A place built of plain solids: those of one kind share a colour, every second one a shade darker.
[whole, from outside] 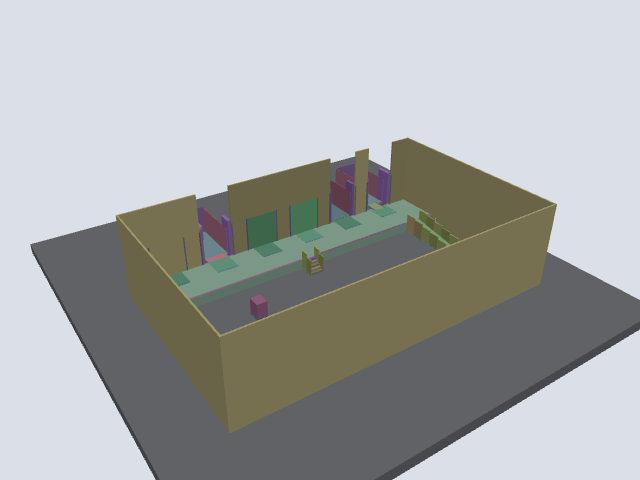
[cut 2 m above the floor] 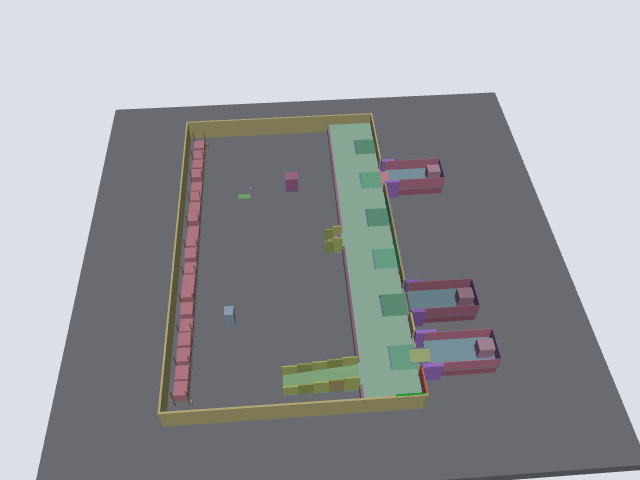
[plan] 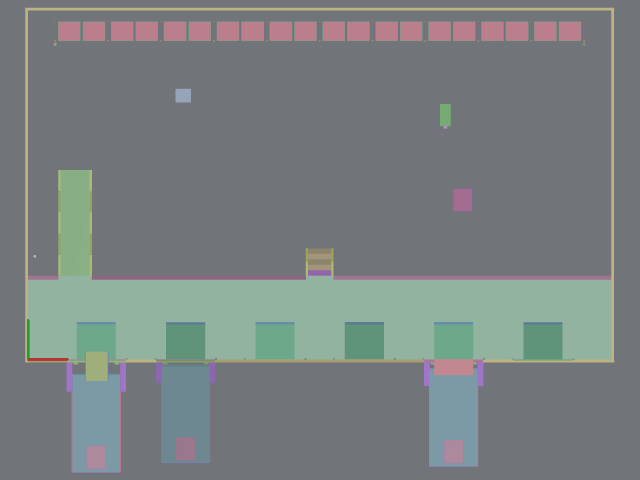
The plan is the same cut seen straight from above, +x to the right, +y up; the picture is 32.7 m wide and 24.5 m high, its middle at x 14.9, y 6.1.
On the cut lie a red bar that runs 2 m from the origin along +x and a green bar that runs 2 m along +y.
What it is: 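The dock platform, its doors, stairs and ramp, and the hall's floor, and the trailers at its open doors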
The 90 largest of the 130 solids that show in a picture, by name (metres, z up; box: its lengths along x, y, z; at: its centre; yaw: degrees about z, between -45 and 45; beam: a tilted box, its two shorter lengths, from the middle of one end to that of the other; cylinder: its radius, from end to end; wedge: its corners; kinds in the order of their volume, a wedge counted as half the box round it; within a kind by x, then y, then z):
{
 "south_deck_1": {"box": [29.76, 4.27, 0.95], "at": [14.88, 2.14, 0.42]},
 "wall_1": {"box": [0.15, 18.11, 7.81], "at": [-0.07, 8.9, 3.86]},
 "wall_2": {"box": [2.13, 0.15, 7.81], "at": [0.92, -0.07, 3.86]},
 "wall_3": {"box": [1.56, 0.15, 7.81], "at": [5.76, -0.07, 3.86]},
 "wall_4": {"box": [10.68, 0.15, 7.81], "at": [14.88, -0.07, 3.86]},
 "wall_5": {"box": [30.06, 0.15, 7.81], "at": [14.88, 17.88, 3.86]},
 "wall_6": {"box": [6.69, 0.15, 7.81], "at": [26.57, -0.07, 3.86]},
 "wall_7": {"box": [0.15, 18.11, 7.81], "at": [29.84, 8.9, 3.86]},
 "rack_load_1": {"box": [1.1, 0.95, 0.95], "at": [2.1, 16.76, 0.61]},
 "rack_load_2": {"box": [1.1, 0.95, 0.9], "at": [3.36, 16.76, 0.59]},
 "rack_load_3": {"box": [1.1, 0.95, 0.87], "at": [4.8, 16.76, 0.57]},
 "rack_load_4": {"box": [1.1, 0.95, 0.97], "at": [6.06, 16.76, 0.63]},
 "rack_load_5": {"box": [1.1, 0.95, 0.59], "at": [7.5, 16.76, 0.43]},
 "rack_load_6": {"box": [1.1, 0.95, 0.97], "at": [8.76, 16.76, 0.63]},
 "rack_load_7": {"box": [1.1, 0.95, 1.13], "at": [10.2, 16.76, 0.7]},
 "rack_load_8": {"box": [1.1, 0.95, 0.95], "at": [11.46, 16.76, 0.61]},
 "rack_load_9": {"box": [1.1, 0.95, 0.68], "at": [12.9, 16.76, 0.48]},
 "rack_load_10": {"box": [1.1, 0.95, 1.05], "at": [14.16, 16.76, 0.66]},
 "rack_load_11": {"box": [1.1, 0.95, 0.84], "at": [15.6, 16.76, 0.56]},
 "rack_load_12": {"box": [1.1, 0.95, 0.64], "at": [16.86, 16.76, 0.46]},
 "rack_load_13": {"box": [1.1, 0.95, 0.93], "at": [18.3, 16.76, 0.61]},
 "rack_load_14": {"box": [1.1, 0.95, 0.8], "at": [19.56, 16.76, 0.54]},
 "rack_load_15": {"box": [1.1, 0.95, 0.64], "at": [21.0, 16.76, 0.46]},
 "rack_load_16": {"box": [1.1, 0.95, 0.59], "at": [22.26, 16.76, 0.44]},
 "rack_load_17": {"box": [1.1, 0.95, 0.88], "at": [23.7, 16.76, 0.58]},
 "rack_load_18": {"box": [1.1, 0.95, 0.9], "at": [24.96, 16.76, 0.59]},
 "rack_load_19": {"box": [1.1, 0.95, 0.75], "at": [26.4, 16.76, 0.52]},
 "rack_load_20": {"box": [1.1, 0.95, 0.88], "at": [27.66, 16.76, 0.58]},
 "trailer_pad_1": {"box": [0.3, 1.5, 4.45], "at": [2.11, -0.9, 2.17]},
 "trailer_pad_2": {"box": [0.3, 1.5, 4.45], "at": [4.85, -0.9, 2.17]},
 "trailer_pad_3": {"box": [0.3, 1.05, 4.45], "at": [6.67, -0.68, 2.17]},
 "trailer_pad_4": {"box": [0.3, 1.05, 4.45], "at": [9.41, -0.68, 2.17]},
 "trailer_pad_5": {"box": [0.3, 1.2, 4.45], "at": [20.35, -0.75, 2.17]},
 "trailer_pad_6": {"box": [0.3, 1.2, 4.45], "at": [23.09, -0.75, 2.17]},
 "trailer_bed_1": {"box": [2.44, 5.0, 0.2], "at": [3.48, -3.25, 0.81]},
 "trailer_bed_2": {"box": [2.44, 5.0, 0.2], "at": [8.04, -2.8, 0.75]},
 "trailer_bed_3": {"box": [2.44, 5.0, 0.2], "at": [21.72, -2.95, 0.8]},
 "rack_pal_1": {"box": [1.16, 1.0, 0.19], "at": [2.1, 16.76, 0.04]},
 "rack_pal_2": {"box": [1.16, 1.0, 0.19], "at": [3.36, 16.76, 0.04]},
 "rack_pal_3": {"box": [1.16, 1.0, 0.19], "at": [4.8, 16.76, 0.04]},
 "rack_pal_4": {"box": [1.16, 1.0, 0.19], "at": [6.06, 16.76, 0.04]},
 "rack_pal_5": {"box": [1.16, 1.0, 0.19], "at": [7.5, 16.76, 0.04]},
 "rack_pal_6": {"box": [1.16, 1.0, 0.19], "at": [8.76, 16.76, 0.04]},
 "rack_pal_7": {"box": [1.16, 1.0, 0.19], "at": [10.2, 16.76, 0.04]},
 "rack_pal_8": {"box": [1.16, 1.0, 0.19], "at": [11.46, 16.76, 0.04]},
 "rack_pal_9": {"box": [1.16, 1.0, 0.19], "at": [12.9, 16.76, 0.04]},
 "rack_pal_10": {"box": [1.16, 1.0, 0.19], "at": [14.16, 16.76, 0.04]},
 "rack_pal_11": {"box": [1.16, 1.0, 0.19], "at": [15.6, 16.76, 0.04]},
 "rack_pal_12": {"box": [1.16, 1.0, 0.19], "at": [16.86, 16.76, 0.04]},
 "rack_pal_13": {"box": [1.16, 1.0, 0.19], "at": [18.3, 16.76, 0.04]},
 "rack_pal_14": {"box": [1.16, 1.0, 0.19], "at": [19.56, 16.76, 0.04]},
 "rack_pal_15": {"box": [1.16, 1.0, 0.19], "at": [21.0, 16.76, 0.04]},
 "rack_pal_16": {"box": [1.16, 1.0, 0.19], "at": [22.26, 16.76, 0.04]},
 "rack_pal_17": {"box": [1.16, 1.0, 0.19], "at": [23.7, 16.76, 0.04]},
 "rack_pal_18": {"box": [1.16, 1.0, 0.19], "at": [24.96, 16.76, 0.04]},
 "rack_pal_19": {"box": [1.16, 1.0, 0.19], "at": [26.4, 16.76, 0.04]},
 "rack_pal_20": {"box": [1.16, 1.0, 0.19], "at": [27.66, 16.76, 0.04]},
 "south_ramp_1": {"wedge": [[1.65, 4.27, -0.05], [1.65, 4.27, 0.9], [1.65, 9.67, -0.05], [1.65, 9.67, 0.0], [3.15, 4.27, -0.05], [3.15, 4.27, 0.9], [3.15, 9.67, -0.05], [3.15, 9.67, 0.0]]},
 "trailerload_load_1": {"box": [0.95, 1.15, 1.1], "at": [3.48, -5.0, 1.61]},
 "trailerload_load_2": {"box": [0.95, 1.15, 0.97], "at": [8.04, -4.55, 1.47]},
 "trailerload_load_3": {"box": [0.95, 1.15, 1.25], "at": [21.72, -4.7, 1.66]},
 "trailer_side_1": {"box": [0.04, 5.0, 2.6], "at": [2.24, -3.25, 2.21]},
 "trailer_side_2": {"box": [0.04, 5.0, 2.6], "at": [4.72, -3.25, 2.21]},
 "trailer_side_3": {"box": [0.04, 5.0, 2.6], "at": [6.8, -2.8, 2.15]},
 "trailer_side_4": {"box": [0.04, 5.0, 2.6], "at": [9.28, -2.8, 2.15]},
 "trailer_side_5": {"box": [0.04, 5.0, 2.65], "at": [20.48, -2.95, 2.17]},
 "trailer_side_6": {"box": [0.04, 5.0, 2.65], "at": [22.96, -2.95, 2.17]},
 "stage_load_1": {"box": [0.95, 1.15, 1.37], "at": [22.19, 8.14, 0.83]},
 "south_lev_1": {"box": [2.0, 1.78, 0.07], "at": [3.48, 0.9, 0.88]},
 "south_lev_2": {"box": [2.0, 1.78, 0.07], "at": [8.04, 0.9, 0.88]},
 "south_lev_3": {"box": [2.0, 1.78, 0.07], "at": [12.6, 0.9, 0.88]},
 "south_lev_4": {"box": [2.0, 1.78, 0.07], "at": [17.16, 0.9, 0.88]},
 "south_lev_5": {"box": [2.0, 1.78, 0.07], "at": [21.72, 0.9, 0.88]},
 "south_lev_6": {"box": [2.0, 1.78, 0.07], "at": [26.28, 0.9, 0.88]},
 "cage_1": {"box": [0.8, 0.7, 1.75], "at": [7.92, 13.47, 0.82]},
 "south_shutter_1": {"box": [3.0, 0.05, 3.25], "at": [12.6, -0.03, 2.48]},
 "south_shutter_2": {"box": [3.0, 0.05, 3.25], "at": [17.16, -0.03, 2.48]},
 "dock_south_cheek_whole_1": {"box": [0.11, 1.08, 1.95], "at": [1.6, 4.81, 0.93]},
 "dock_south_cheek_whole_2": {"box": [0.11, 1.08, 1.77], "at": [1.6, 5.89, 0.83]},
 "dock_south_cheek_whole_3": {"box": [0.11, 1.08, 1.95], "at": [3.19, 4.81, 0.93]},
 "dock_south_cheek_whole_4": {"box": [0.11, 1.08, 1.77], "at": [3.19, 5.89, 0.83]},
 "dockwall_sill_1": {"box": [3.02, 0.15, 0.95], "at": [8.04, -0.07, 0.42]},
 "dockwall_sill_2": {"box": [3.02, 0.15, 0.95], "at": [21.72, -0.07, 0.42]},
 "trailer_front_1": {"box": [2.52, 0.04, 2.84], "at": [3.48, -5.77, 2.13]},
 "trailer_front_2": {"box": [2.52, 0.04, 2.84], "at": [8.04, -5.32, 2.07]},
 "trailer_front_3": {"box": [2.52, 0.04, 2.84], "at": [21.72, -5.47, 2.12]},
 "south_stair_stair_head_1": {"box": [1.2, 0.28, 0.95], "at": [14.88, 4.41, 0.42]},
 "south_stair_steps_1": {"box": [1.2, 0.28, 0.77], "at": [14.88, 4.69, 0.34]},
 "stage_pal_1": {"box": [1.0, 1.2, 0.19], "at": [22.19, 8.14, 0.04]},
 "dock_south_cheek_1": {"box": [0.1, 1.08, 1.91], "at": [3.2, 4.81, 0.91]}
}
